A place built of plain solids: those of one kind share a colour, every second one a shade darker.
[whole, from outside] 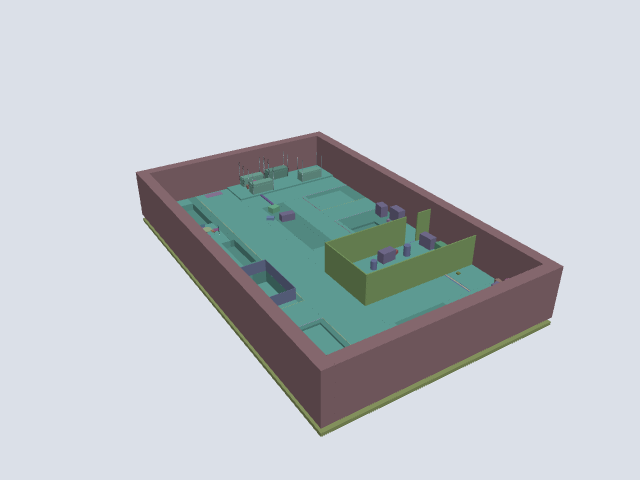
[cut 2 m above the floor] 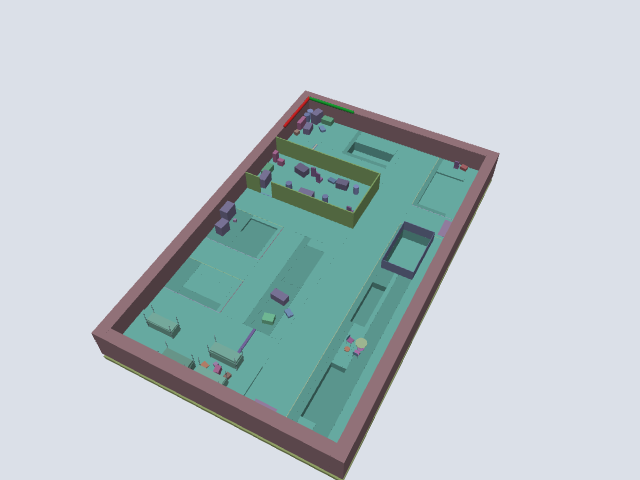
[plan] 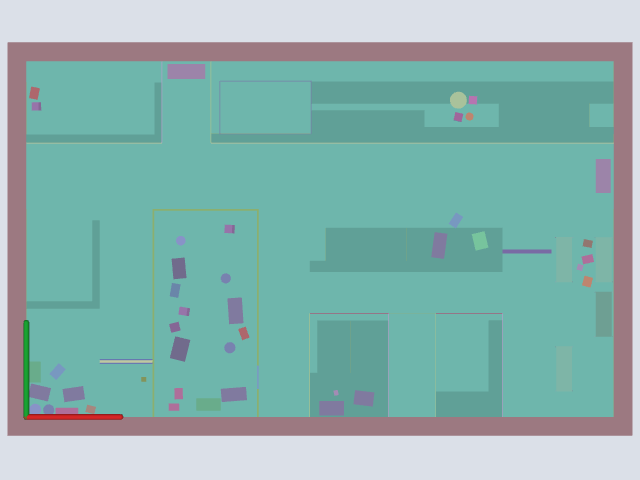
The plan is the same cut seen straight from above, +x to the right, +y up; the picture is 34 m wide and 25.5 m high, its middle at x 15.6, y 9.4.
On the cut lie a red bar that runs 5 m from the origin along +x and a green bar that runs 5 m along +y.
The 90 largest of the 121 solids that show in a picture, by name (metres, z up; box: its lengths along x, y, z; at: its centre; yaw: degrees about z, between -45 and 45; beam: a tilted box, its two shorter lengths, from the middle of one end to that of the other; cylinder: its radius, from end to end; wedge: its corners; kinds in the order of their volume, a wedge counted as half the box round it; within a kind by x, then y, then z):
{
 "floor_1": {"box": [1.75, 4.3, 1.32], "at": [0.88, 8.3, -0.66]},
 "floor_2": {"box": [2.0, 2.77, 1.32], "at": [1.0, 16.39, -0.66]},
 "floor_3": {"box": [3.9, 3.25, 1.0], "at": [1.95, 1.62, -0.5]},
 "floor_4": {"box": [3.9, 2.5, 1.0], "at": [1.95, 4.5, -0.5]},
 "floor_5": {"box": [3.9, 0.4, 1.32], "at": [1.95, 5.95, -0.66]},
 "floor_6": {"box": [3.9, 0.6, 1.32], "at": [1.95, 10.75, -0.66]},
 "floor_7": {"box": [1.75, 4.3, 0.21], "at": [2.62, 8.3, -1.22]},
 "floor_8": {"box": [7.2, 0.45, 1.32], "at": [3.6, 14.78, -0.66]},
 "floor_9": {"box": [7.2, 1.13, 1.32], "at": [3.6, 18.34, -0.66]},
 "floor_10": {"box": [0.4, 4.3, 1.32], "at": [3.7, 8.3, -0.66]},
 "floor_11": {"box": [4.81, 2.77, 1.15], "at": [4.41, 16.39, -0.74]},
 "floor_12": {"box": [2.8, 11.05, 1.0], "at": [5.3, 5.53, -0.5]},
 "floor_13": {"box": [0.39, 2.77, 1.32], "at": [7.0, 16.39, -0.66]},
 "floor_14": {"box": [2.6, 4.35, 1.0], "at": [8.5, 16.73, -0.5]},
 "floor_15": {"box": [5.65, 11.05, 1.0], "at": [9.53, 5.53, -0.5]},
 "floor_16": {"box": [0.5, 2.77, 1.32], "at": [10.05, 16.43, -0.66]},
 "floor_17": {"box": [4.81, 2.77, 0.23], "at": [12.71, 16.43, -1.21]},
 "floor_18": {"box": [2.7, 11.05, 1.0], "at": [13.7, 5.53, -0.5]},
 "floor_19": {"box": [0.4, 2.77, 1.32], "at": [15.25, 3.73, -0.66]},
 "floor_20": {"box": [0.85, 1.75, 1.32], "at": [15.47, 9.18, -0.66]},
 "floor_21": {"box": [31.2, 3.5, 1.0], "at": [15.6, 12.8, -0.5]},
 "floor_22": {"box": [1.74, 1.24, 1.32], "at": [15.98, 15.67, -0.66]},
 "floor_23": {"box": [1.75, 2.77, 1.12], "at": [16.32, 3.73, -0.76]},
 "floor_24": {"box": [4.2, 2.35, 1.32], "at": [17.15, 1.18, -0.66]},
 "floor_25": {"box": [4.2, 0.38, 1.32], "at": [17.15, 5.31, -0.66]},
 "floor_26": {"box": [4.3, 1.75, 1.32], "at": [18.05, 9.18, -0.66]},
 "floor_27": {"box": [2.05, 2.77, 1.32], "at": [18.23, 3.73, -0.66]},
 "floor_28": {"box": [4.3, 1.24, 0.64], "at": [19.0, 15.67, -1.0]},
 "floor_29": {"box": [9.99, 0.35, 1.32], "at": [20.11, 16.46, -0.66]},
 "floor_30": {"box": [10.25, 2.2, 1.0], "at": [20.18, 6.6, -0.5]},
 "floor_31": {"box": [10.25, 0.6, 1.32], "at": [20.18, 8.0, -0.66]},
 "floor_32": {"box": [10.25, 1.0, 1.32], "at": [20.18, 10.55, -0.66]},
 "floor_33": {"box": [2.5, 5.5, 1.0], "at": [20.5, 2.75, -0.5]},
 "floor_34": {"box": [21.4, 0.5, 1.32], "at": [20.5, 14.8, -0.66]},
 "floor_35": {"box": [21.4, 1.08, 1.32], "at": [20.5, 18.36, -0.66]},
 "floor_36": {"box": [1.05, 3.79, 1.32], "at": [22.27, 3.25, -0.66]},
 "floor_37": {"box": [5.1, 1.75, 1.32], "at": [22.75, 9.18, -0.66]},
 "floor_38": {"box": [3.95, 0.89, 1.32], "at": [23.12, 15.85, -0.66]},
 "floor_39": {"box": [16.09, 1.18, 1.32], "at": [23.16, 17.23, -0.66]},
 "floor_40": {"box": [3.55, 1.35, 1.32], "at": [23.52, 0.68, -0.66]},
 "floor_41": {"box": [3.55, 0.36, 1.32], "at": [23.52, 5.32, -0.66]},
 "floor_42": {"box": [1.75, 3.79, 1.32], "at": [23.68, 3.25, -0.66]},
 "floor_43": {"box": [0.75, 3.79, 1.32], "at": [24.93, 3.25, -0.66]},
 "floor_44": {"box": [10.05, 0.35, 1.32], "at": [26.18, 15.22, -0.66]},
 "floor_45": {"box": [2.6, 11.05, 1.0], "at": [26.6, 5.53, -0.5]},
 "floor_46": {"box": [4.81, 1.24, 0.62], "at": [27.5, 16.02, -1.01]},
 "floor_47": {"box": [3.3, 11.05, 1.16], "at": [29.55, 5.53, -0.42]},
 "floor_48": {"box": [1.29, 1.24, 1.32], "at": [30.55, 16.02, -0.66]},
 "wall_1": {"box": [1.0, 18.9, 4.6], "at": [-0.5, 9.45, 1.3]},
 "wall_2": {"box": [33.2, 1.0, 4.6], "at": [15.6, -0.5, 1.3]},
 "wall_3": {"box": [33.2, 1.0, 4.6], "at": [15.6, 19.4, 1.3]},
 "wall_4": {"box": [1.0, 18.9, 4.6], "at": [31.7, 9.45, 1.3]},
 "floor_base_1": {"box": [33.2, 20.9, 0.3], "at": [15.6, 9.45, -1.57]},
 "piece_1": {"box": [0.85, 2.4, 0.82], "at": [28.57, 2.56, 0.57]},
 "piece_2": {"box": [0.77, 2.32, 0.13], "at": [28.57, 2.56, 1.04]},
 "piece_3": {"box": [0.85, 2.4, 0.82], "at": [28.57, 8.36, 0.57]},
 "piece_4": {"box": [0.77, 2.32, 0.24], "at": [28.57, 8.36, 1.1]},
 "piece_5": {"box": [0.85, 2.4, 0.82], "at": [30.67, 5.46, 0.57]},
 "piece_6": {"box": [0.77, 2.32, 0.23], "at": [30.67, 5.46, 1.09]},
 "piece_7": {"box": [0.85, 2.4, 0.82], "at": [30.67, 8.36, 0.57]},
 "piece_8": {"box": [0.77, 2.32, 0.11], "at": [30.67, 8.36, 1.03]},
 "pallet_load_1": {"box": [1.09, 0.73, 1.22], "at": [0.7, 1.3, 0.61], "yaw": -13.3},
 "pallet_load_2": {"box": [1.11, 0.71, 0.71], "at": [2.52, 1.21, 0.35], "yaw": 8.2},
 "pallet_load_3": {"box": [0.7, 1.1, 0.69], "at": [8.11, 7.89, 0.34], "yaw": 5.5},
 "pallet_load_4": {"box": [0.83, 1.2, 0.69], "at": [8.17, 3.61, 0.34], "yaw": -14.0},
 "pallet_load_5": {"box": [1.35, 0.71, 1.08], "at": [11.02, 1.19, 0.54], "yaw": 4.5},
 "pallet_load_6": {"box": [0.77, 1.38, 0.97], "at": [11.11, 5.64, 0.48], "yaw": 3.7},
 "pallet_load_7": {"box": [1.31, 0.78, 1.27], "at": [16.21, 0.46, 0.64]},
 "pallet_load_8": {"box": [1.04, 0.76, 1.1], "at": [17.93, 0.99, 0.55], "yaw": -6.8},
 "pallet_load_9": {"box": [0.69, 1.35, 0.69], "at": [21.94, 9.11, 0.34], "yaw": -7.8},
 "part_1": {"box": [0.1, 10.95, 2.85], "at": [6.75, 5.47, 1.38]},
 "part_2": {"box": [5.65, 0.1, 2.85], "at": [9.53, 11.0, 1.38]},
 "part_3": {"box": [0.1, 1.48, 2.85], "at": [12.3, 0.74, 1.38]},
 "part_4": {"box": [0.1, 8.22, 2.85], "at": [12.3, 6.84, 1.38]},
 "sack_pile_1": {"box": [0.7, 1.12, 0.57], "at": [0.42, 2.39, 0.28]},
 "sack_pile_2": {"box": [1.3, 0.66, 0.65], "at": [9.67, 0.66, 0.33]},
 "sack_pile_3": {"box": [0.7, 0.9, 0.52], "at": [24.11, 9.35, 0.26], "yaw": 13.4},
 "barrel_1": {"cylinder": 0.32, "from": [0.47, 0.39, 0.0], "to": [0.47, 0.39, 0.89]},
 "barrel_2": {"cylinder": 0.3, "from": [1.19, 0.37, 0.0], "to": [1.19, 0.37, 0.92]},
 "barrel_3": {"cylinder": 0.26, "from": [8.2, 9.36, 0.0], "to": [8.2, 9.36, 0.87]},
 "barrel_4": {"cylinder": 0.27, "from": [10.6, 7.36, 0.0], "to": [10.6, 7.36, 0.78]},
 "barrel_5": {"cylinder": 0.29, "from": [10.81, 3.67, 0.0], "to": [10.81, 3.67, 0.98]},
 "crate_stack_1": {"box": [1.21, 0.42, 0.88], "at": [2.15, 0.28, 0.44]},
 "crate_stack_2": {"box": [0.56, 0.38, 1.1], "at": [7.84, 0.52, 0.55]},
 "crate_stack_3": {"box": [0.45, 0.6, 0.6], "at": [8.09, 1.23, 0.3], "yaw": 0.8},
 "crate_stack_4": {"box": [0.6, 0.43, 0.57], "at": [29.82, 8.38, 0.45], "yaw": 12.7},
 "rail_1": {"box": [0.04, 2.77, 1.05], "at": [10.28, 16.43, 0.53]},
 "rail_2": {"box": [4.89, 0.04, 1.05], "at": [12.71, 15.03, 0.53]},
 "rail_3": {"box": [4.89, 0.04, 1.05], "at": [12.71, 17.84, 0.53]},
 "rail_4": {"box": [0.04, 2.77, 1.05], "at": [15.13, 16.43, 0.53]}
}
